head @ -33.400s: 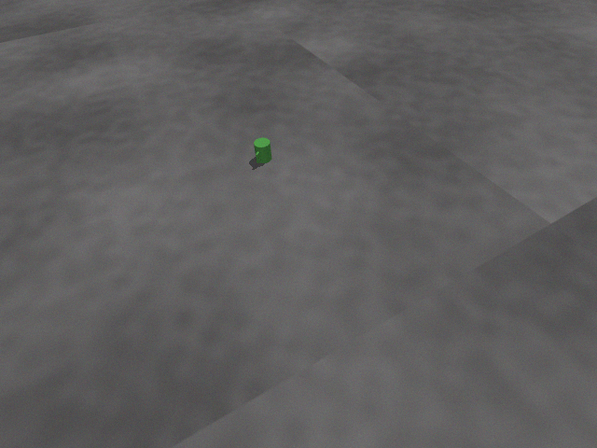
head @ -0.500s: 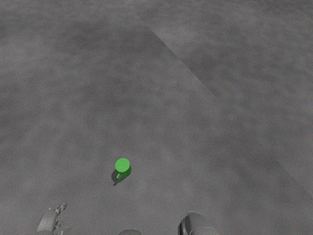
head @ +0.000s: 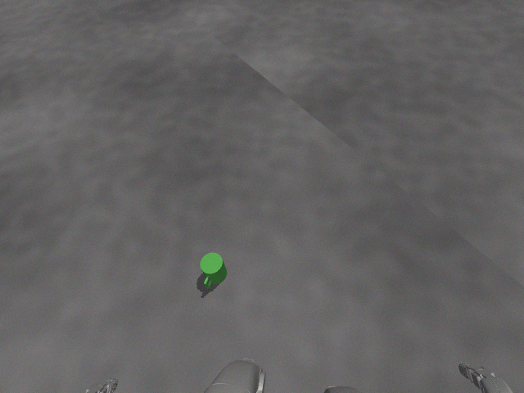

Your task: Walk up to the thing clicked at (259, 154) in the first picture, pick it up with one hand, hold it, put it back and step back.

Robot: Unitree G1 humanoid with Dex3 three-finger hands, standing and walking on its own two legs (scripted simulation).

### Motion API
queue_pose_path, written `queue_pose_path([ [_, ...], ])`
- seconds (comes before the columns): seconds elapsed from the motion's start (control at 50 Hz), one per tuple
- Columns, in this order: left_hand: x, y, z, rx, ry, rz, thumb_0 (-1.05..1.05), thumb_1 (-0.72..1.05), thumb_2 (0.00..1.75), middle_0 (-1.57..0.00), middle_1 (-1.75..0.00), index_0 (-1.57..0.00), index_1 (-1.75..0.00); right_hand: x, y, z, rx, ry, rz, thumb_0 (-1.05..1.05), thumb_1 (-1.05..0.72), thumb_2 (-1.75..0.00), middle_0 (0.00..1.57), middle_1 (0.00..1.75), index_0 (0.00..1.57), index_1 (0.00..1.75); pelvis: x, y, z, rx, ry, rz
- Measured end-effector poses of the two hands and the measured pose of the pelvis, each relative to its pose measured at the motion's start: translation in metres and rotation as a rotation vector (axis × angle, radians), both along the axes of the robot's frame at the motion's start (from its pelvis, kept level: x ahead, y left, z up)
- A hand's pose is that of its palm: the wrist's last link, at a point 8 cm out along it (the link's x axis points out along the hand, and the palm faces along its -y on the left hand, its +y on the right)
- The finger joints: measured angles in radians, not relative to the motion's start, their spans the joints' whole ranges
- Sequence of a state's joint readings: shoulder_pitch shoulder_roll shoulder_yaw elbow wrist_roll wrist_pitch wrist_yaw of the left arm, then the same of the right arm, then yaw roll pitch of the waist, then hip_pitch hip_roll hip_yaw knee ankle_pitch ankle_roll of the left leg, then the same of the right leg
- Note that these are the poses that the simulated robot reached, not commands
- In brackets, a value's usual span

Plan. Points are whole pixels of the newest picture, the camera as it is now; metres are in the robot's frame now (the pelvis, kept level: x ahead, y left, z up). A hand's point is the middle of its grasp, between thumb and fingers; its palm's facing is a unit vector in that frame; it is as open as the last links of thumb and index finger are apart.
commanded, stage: step back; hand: left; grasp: from above
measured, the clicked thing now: (212, 272) +0.58 +0.28 -0.71
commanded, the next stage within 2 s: none
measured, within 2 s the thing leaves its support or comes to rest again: neither
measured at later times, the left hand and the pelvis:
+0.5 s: hand out of the picture -0.07 +0.29 -0.15, palm faces +0.04 -0.93 -0.37, open 7.4 cm; pelvis -0.16 +0.01 +0.00, yaw +1 degrees
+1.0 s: hand out of the picture -0.23 +0.25 -0.14, palm faces +0.07 -0.90 -0.42, open 7.4 cm; pelvis -0.34 -0.03 -0.01, yaw +5 degrees
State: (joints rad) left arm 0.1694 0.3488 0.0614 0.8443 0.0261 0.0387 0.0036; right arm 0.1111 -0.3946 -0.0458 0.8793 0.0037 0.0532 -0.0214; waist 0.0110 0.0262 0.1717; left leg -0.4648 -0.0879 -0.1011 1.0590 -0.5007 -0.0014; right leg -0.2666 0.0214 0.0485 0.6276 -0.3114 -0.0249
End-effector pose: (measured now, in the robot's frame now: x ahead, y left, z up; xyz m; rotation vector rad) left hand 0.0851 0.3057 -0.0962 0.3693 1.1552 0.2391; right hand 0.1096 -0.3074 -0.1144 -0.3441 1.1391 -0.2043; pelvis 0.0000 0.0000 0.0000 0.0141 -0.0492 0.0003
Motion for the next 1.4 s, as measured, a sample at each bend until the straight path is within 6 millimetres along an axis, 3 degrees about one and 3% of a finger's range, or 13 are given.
queue_pose_path([
  [0.12,-0.020,0.001,0.009,0.009,-0.067,0.009,0.01,0.90,0.90,-0.21,-0.30,-0.20,-0.30,-0.041,-0.003,0.002,-0.027,0.047,0.040,0.00,-0.90,-0.90,0.20,0.30,0.21,0.30,-0.032,0.002,0.003,0.005,0.018,0.034],
  [0.24,-0.049,0.017,-0.010,-0.017,-0.121,0.019,0.01,0.90,0.90,-0.21,-0.30,-0.20,-0.30,-0.082,0.007,0.002,-0.069,0.072,0.082,0.00,-0.90,-0.90,0.20,0.30,0.21,0.30,-0.075,0.013,-0.010,-0.008,0.007,0.086],
  [0.36,-0.099,0.024,-0.017,-0.043,-0.055,0.055,0.01,0.90,0.90,-0.21,-0.30,-0.20,-0.30,-0.125,0.020,0.021,-0.070,0.059,0.083,0.00,-0.90,-0.90,0.20,0.30,0.21,0.30,-0.111,0.016,0.000,-0.031,-0.007,0.069],
  [0.48,-0.158,0.024,-0.019,-0.040,0.002,0.060,0.01,0.90,0.90,-0.21,-0.30,-0.20,-0.30,-0.147,0.016,0.034,-0.084,-0.007,0.075,0.00,-0.90,-0.90,0.21,0.30,0.21,0.30,-0.148,0.010,0.004,-0.043,0.004,0.031],
  [0.64,-0.232,0.003,-0.025,-0.012,0.083,0.016,0.01,0.90,0.90,-0.21,-0.30,-0.20,-0.30,-0.186,-0.013,0.021,-0.066,-0.094,0.073,0.00,-0.90,-0.90,0.21,0.30,0.21,0.30,-0.212,-0.013,-0.010,-0.027,0.008,-0.030],
  [0.7,-0.263,-0.012,-0.021,-0.002,0.088,0.022,0.01,0.90,0.90,-0.21,-0.30,-0.20,-0.30,-0.211,-0.031,0.008,-0.051,-0.093,0.049,0.00,-0.90,-0.90,0.21,0.30,0.21,0.30,-0.237,-0.024,-0.014,-0.053,-0.007,-0.019],
  [0.78,-0.301,-0.026,-0.005,0.003,0.085,0.042,0.01,0.90,0.90,-0.21,-0.30,-0.20,-0.30,-0.252,-0.040,0.007,-0.032,-0.037,0.022,0.00,-0.90,-0.90,0.20,0.30,0.21,0.30,-0.259,-0.033,-0.003,0.010,0.001,-0.015],
  [0.9,-0.320,-0.028,0.005,0.035,0.015,0.042,0.01,0.90,0.90,-0.21,-0.30,-0.20,-0.30,-0.315,-0.045,0.000,-0.034,0.051,0.042,0.00,-0.90,-0.90,0.20,0.30,0.21,0.30,-0.296,-0.037,-0.001,0.018,0.010,0.036],
  [1.06,-0.342,-0.019,-0.012,0.003,-0.088,0.049,0.01,0.90,0.90,-0.21,-0.30,-0.20,-0.30,-0.379,-0.029,-0.004,-0.041,0.110,0.091,0.00,-0.90,-0.90,0.20,0.30,0.21,0.30,-0.359,-0.033,-0.011,0.013,-0.012,0.083],
  [1.18,-0.386,-0.031,-0.011,-0.031,-0.068,0.050,0.01,0.90,0.90,-0.21,-0.30,-0.20,-0.30,-0.405,-0.034,0.014,-0.051,0.038,0.096,0.00,-0.90,-0.90,0.21,0.30,0.21,0.30,-0.397,-0.042,-0.002,-0.027,0.001,0.065],
  [1.3,-0.451,-0.048,-0.017,-0.022,0.015,0.038,0.01,0.90,0.90,-0.21,-0.30,-0.20,-0.30,-0.422,-0.057,0.012,-0.041,-0.055,0.076,0.00,-0.90,-0.90,0.21,0.30,0.21,0.30,-0.429,-0.057,-0.007,-0.040,-0.004,0.017],
  [1.4,-0.506,-0.060,-0.008,-0.020,0.075,0.078,0.01,0.90,0.90,-0.21,-0.30,-0.20,-0.30,-0.450,-0.066,0.013,-0.015,-0.022,0.043,0.00,-0.90,-0.90,0.20,0.30,0.21,0.30,-0.442,-0.064,0.003,-0.017,-0.007,0.004],
])
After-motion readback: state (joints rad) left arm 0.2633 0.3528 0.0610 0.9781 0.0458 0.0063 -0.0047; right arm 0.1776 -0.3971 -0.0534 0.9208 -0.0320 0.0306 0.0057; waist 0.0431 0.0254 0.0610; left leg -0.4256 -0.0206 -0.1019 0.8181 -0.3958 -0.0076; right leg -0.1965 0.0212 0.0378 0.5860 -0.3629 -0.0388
